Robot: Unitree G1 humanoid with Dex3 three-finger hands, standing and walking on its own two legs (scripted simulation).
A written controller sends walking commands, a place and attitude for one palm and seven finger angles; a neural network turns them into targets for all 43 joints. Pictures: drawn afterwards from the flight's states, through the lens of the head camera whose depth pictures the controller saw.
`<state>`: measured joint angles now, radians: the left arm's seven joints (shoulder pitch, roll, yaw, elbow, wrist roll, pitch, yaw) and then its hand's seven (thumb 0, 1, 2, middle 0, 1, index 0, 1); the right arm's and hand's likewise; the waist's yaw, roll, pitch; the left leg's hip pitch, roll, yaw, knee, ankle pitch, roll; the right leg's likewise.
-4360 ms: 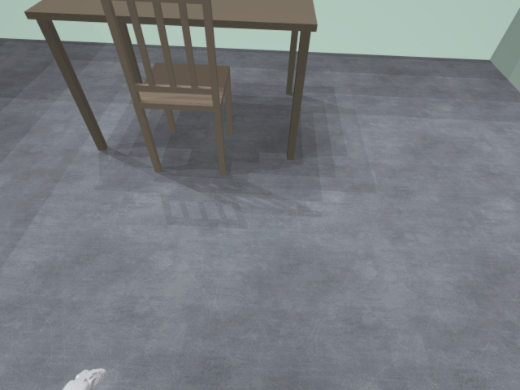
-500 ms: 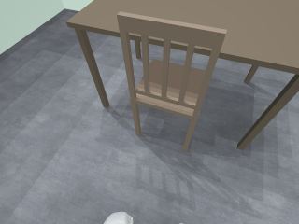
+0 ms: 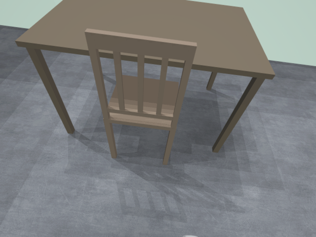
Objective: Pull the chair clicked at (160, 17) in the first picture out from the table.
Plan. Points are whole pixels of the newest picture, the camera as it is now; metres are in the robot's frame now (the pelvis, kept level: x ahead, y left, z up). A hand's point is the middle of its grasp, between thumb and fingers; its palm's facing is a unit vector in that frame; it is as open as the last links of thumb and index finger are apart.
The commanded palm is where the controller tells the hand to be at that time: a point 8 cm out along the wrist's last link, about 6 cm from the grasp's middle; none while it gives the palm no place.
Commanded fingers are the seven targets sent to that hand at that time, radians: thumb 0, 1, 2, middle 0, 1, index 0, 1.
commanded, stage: take the last steps up to it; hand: left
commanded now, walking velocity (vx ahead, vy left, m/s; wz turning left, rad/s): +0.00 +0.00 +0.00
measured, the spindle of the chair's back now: (140, 86) +0.71 +0.11 -0.09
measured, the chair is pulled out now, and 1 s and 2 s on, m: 0.00 0.00 0.00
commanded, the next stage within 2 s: come to a stop and stand still in 0.86 s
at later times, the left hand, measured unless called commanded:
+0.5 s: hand out of the picture +0.04 +0.11 -0.17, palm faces -0.02 -0.98 -0.18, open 7.3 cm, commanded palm none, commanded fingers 0.00 0.90 0.90 -0.20 -0.30 -0.20 -0.30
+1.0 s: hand (118, 188) +0.29 +0.14 -0.17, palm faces -0.06 -0.98 -0.20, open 7.3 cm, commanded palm none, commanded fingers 0.00 0.90 0.90 -0.20 -0.30 -0.20 -0.30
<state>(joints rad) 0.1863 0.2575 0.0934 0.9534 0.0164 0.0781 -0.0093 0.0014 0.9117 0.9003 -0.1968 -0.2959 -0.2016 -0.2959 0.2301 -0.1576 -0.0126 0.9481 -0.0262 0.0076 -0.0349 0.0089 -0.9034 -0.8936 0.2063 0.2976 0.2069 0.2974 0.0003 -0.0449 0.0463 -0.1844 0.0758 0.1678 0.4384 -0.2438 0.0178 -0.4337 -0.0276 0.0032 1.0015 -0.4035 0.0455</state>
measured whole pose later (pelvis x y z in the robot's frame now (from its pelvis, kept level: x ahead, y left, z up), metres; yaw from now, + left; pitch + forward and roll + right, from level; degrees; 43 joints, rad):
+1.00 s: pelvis +0.22 -0.04 +0.00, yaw -7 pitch -1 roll +1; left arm 0.21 0.18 0.06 1.04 0.03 0.00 0.01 0.00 0.92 0.90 -0.20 -0.30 -0.20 -0.30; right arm 0.30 -0.14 -0.03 1.09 -0.02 -0.05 -0.02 0.00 -0.93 -0.89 0.20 0.30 0.21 0.30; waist 0.00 -0.04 0.02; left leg -0.11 0.00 0.15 0.37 -0.25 0.03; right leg -0.46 -0.09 -0.05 0.80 -0.29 -0.01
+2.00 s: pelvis +0.20 -0.05 +0.00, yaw -6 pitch +0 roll +1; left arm 0.33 0.09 0.00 1.17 0.01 -0.02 0.04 0.00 0.91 0.90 -0.20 -0.30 -0.20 -0.30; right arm 0.31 -0.13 -0.01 1.17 -0.01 0.00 -0.04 0.01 -0.91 -0.89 0.20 0.30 0.20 0.30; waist -0.02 0.03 0.02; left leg -0.20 0.05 0.05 0.43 -0.22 -0.04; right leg -0.11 0.04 -0.06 0.42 -0.31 -0.06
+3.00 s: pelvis +0.21 +0.00 -0.01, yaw -7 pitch +0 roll +0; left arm 0.29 0.16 -0.01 1.08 0.01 0.00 0.04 0.00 0.91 0.90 -0.20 -0.30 -0.20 -0.30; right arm 0.29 -0.14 0.03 1.11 -0.01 -0.02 -0.03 0.01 -0.91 -0.89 0.20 0.30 0.20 0.30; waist 0.00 -0.02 0.04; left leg -0.20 -0.04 0.08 0.47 -0.28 0.06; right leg -0.15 -0.02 -0.02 0.48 -0.33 0.01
